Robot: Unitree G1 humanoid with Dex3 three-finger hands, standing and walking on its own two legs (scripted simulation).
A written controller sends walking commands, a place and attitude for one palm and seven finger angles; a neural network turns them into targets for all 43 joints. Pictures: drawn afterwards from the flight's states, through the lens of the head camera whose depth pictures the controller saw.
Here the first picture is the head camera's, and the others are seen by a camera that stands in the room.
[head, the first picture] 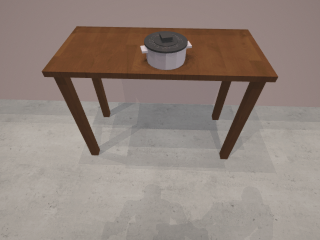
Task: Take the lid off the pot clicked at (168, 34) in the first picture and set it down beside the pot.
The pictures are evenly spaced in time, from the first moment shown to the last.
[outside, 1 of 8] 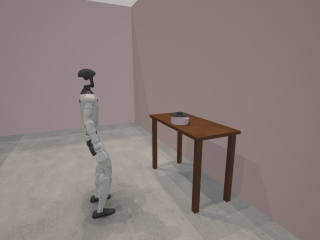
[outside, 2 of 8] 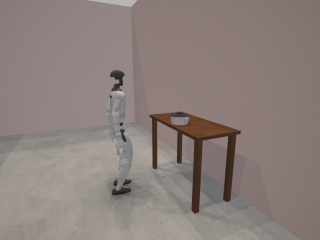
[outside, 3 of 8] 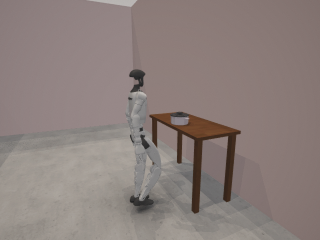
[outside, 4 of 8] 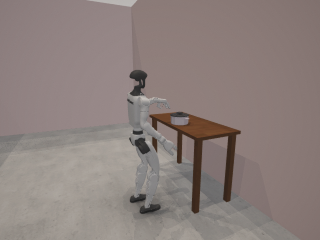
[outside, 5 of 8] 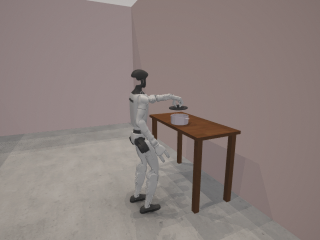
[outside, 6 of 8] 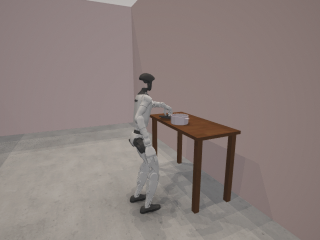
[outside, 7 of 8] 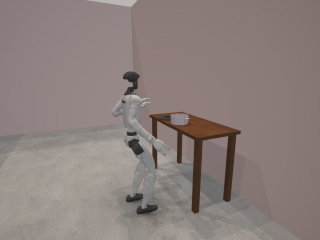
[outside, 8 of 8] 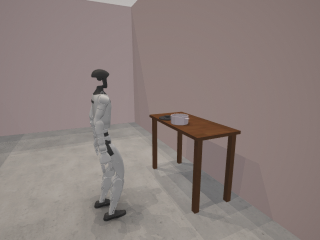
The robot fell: no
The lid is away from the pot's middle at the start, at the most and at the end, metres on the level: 0.00 0.25 0.24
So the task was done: yes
